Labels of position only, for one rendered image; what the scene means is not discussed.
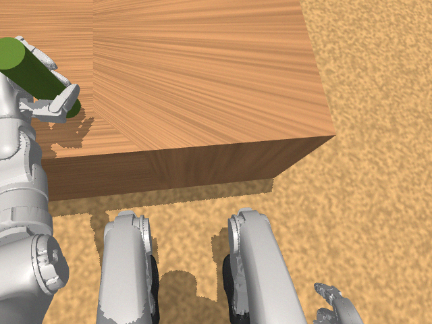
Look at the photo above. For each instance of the right robot hand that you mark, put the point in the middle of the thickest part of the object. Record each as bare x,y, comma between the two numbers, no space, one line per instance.
343,312

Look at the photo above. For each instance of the left robot arm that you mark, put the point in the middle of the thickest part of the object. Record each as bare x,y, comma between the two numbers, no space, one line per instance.
32,266

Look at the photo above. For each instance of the left robot hand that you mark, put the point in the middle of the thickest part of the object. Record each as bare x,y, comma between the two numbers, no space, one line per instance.
18,103

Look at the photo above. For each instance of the can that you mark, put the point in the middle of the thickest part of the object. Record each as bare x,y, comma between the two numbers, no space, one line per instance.
23,68

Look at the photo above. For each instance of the right robot foot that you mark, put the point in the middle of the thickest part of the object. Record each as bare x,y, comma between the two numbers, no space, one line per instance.
228,285

